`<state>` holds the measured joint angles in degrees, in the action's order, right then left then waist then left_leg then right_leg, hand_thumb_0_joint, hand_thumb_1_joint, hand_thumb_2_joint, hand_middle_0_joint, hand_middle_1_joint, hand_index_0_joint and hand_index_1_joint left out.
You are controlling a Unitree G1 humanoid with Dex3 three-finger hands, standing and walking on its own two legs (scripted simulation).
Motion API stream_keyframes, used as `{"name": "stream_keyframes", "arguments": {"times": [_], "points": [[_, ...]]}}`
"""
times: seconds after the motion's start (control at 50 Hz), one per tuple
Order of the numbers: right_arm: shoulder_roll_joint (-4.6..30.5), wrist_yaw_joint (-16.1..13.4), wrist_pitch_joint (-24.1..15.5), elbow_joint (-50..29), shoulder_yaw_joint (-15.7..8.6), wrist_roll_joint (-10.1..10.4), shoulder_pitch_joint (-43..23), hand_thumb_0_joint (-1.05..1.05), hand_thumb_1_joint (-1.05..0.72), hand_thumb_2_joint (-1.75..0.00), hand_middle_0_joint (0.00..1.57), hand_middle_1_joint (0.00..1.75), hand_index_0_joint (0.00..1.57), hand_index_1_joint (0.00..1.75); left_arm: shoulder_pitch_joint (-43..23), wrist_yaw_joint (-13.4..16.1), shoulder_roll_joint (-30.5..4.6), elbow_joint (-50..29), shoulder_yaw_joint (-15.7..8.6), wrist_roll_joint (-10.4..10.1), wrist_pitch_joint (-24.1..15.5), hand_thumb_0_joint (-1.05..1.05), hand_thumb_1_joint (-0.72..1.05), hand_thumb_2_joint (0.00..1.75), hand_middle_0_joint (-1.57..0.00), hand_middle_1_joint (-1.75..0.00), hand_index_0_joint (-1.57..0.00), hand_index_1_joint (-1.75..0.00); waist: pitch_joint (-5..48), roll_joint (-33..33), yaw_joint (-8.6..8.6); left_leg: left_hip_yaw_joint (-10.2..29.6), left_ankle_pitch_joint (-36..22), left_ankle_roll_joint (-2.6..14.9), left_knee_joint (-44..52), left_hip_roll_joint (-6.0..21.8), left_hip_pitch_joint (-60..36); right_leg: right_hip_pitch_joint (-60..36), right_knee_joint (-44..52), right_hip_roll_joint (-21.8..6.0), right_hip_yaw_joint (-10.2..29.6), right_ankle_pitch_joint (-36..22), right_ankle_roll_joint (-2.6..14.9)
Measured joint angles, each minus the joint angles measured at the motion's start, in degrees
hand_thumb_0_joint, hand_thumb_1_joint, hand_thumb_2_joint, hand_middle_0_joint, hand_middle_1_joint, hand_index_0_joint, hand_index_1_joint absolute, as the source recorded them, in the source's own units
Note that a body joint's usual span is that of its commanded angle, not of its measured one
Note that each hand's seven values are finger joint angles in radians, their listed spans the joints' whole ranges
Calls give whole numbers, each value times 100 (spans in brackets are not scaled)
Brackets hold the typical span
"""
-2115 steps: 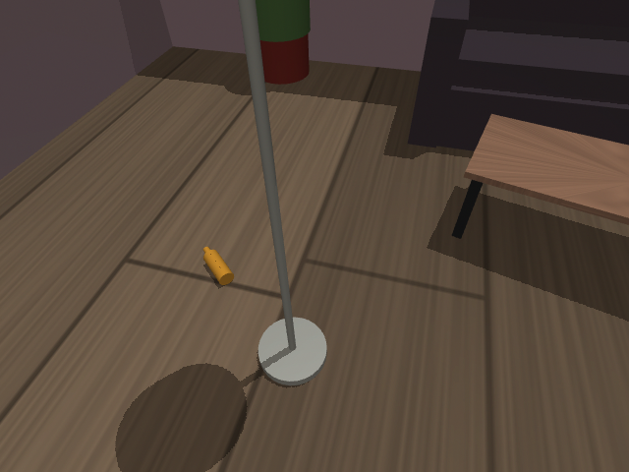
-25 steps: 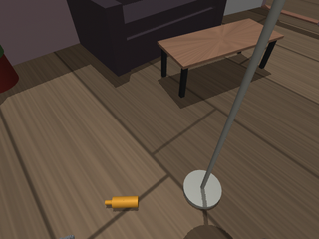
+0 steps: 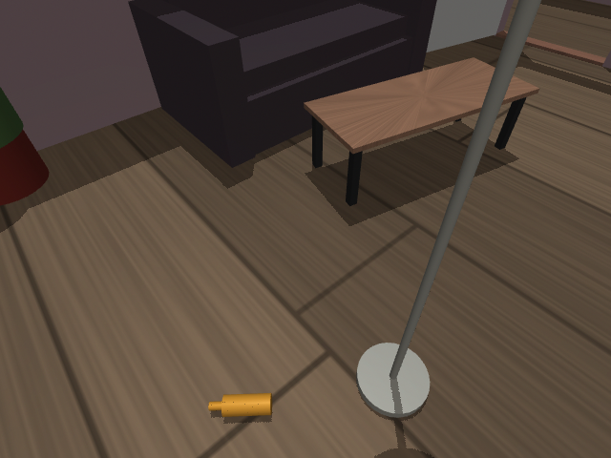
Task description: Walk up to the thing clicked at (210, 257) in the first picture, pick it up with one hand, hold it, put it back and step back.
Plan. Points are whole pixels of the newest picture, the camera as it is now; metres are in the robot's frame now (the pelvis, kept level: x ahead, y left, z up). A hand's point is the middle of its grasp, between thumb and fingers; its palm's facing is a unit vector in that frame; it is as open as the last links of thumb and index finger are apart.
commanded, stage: stand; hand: left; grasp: from above
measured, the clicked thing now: (240, 405) +0.46 +0.25 -0.75
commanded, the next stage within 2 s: step back in 1.72 s
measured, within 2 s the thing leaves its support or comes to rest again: neither
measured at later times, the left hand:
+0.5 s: hand out of the picture +0.06 +0.23 -0.16, palm faces +0.02 -0.94 -0.33, open 7.4 cm
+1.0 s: hand out of the picture +0.07 +0.22 -0.16, palm faces +0.02 -0.94 -0.33, open 7.4 cm
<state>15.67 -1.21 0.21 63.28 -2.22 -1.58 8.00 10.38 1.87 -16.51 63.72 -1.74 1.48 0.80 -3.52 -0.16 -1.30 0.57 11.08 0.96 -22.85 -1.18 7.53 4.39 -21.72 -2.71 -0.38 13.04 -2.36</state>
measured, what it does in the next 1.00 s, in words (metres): stands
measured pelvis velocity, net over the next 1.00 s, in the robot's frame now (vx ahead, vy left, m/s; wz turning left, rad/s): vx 0.00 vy -0.02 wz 0.00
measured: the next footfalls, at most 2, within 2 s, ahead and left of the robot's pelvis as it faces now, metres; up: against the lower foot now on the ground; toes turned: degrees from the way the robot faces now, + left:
none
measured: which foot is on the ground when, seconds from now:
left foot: down 0.00-1.00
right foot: down 0.00-1.00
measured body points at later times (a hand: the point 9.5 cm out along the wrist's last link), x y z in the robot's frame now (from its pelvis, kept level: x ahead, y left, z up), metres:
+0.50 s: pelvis +0.00 -0.01 +0.00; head +0.00 -0.02 +0.45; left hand +0.06 +0.28 -0.14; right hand +0.06 -0.30 -0.14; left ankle +0.02 +0.11 -0.74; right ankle -0.01 -0.15 -0.74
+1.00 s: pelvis +0.00 -0.02 +0.00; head +0.01 -0.02 +0.45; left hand +0.07 +0.27 -0.13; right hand +0.08 -0.31 -0.13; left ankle +0.02 +0.11 -0.74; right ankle -0.01 -0.15 -0.74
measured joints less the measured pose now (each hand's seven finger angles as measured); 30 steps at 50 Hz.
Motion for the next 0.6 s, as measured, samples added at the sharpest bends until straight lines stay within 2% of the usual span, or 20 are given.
{"name": "stream_keyframes", "arguments": {"times": [0.6], "points": [[214, 42, -35, 269, 112, 40, -53, 1, -91, -89, 20, 30, 20, 30, -296, -91, -100, 201, 29, -58, -60, 0, 90, 89, -21, -30, -21, -30, 25, -33, 99, 50, -164, -139, 325, 130, -90, -54, 249, 132, -45, -121, 132]]}}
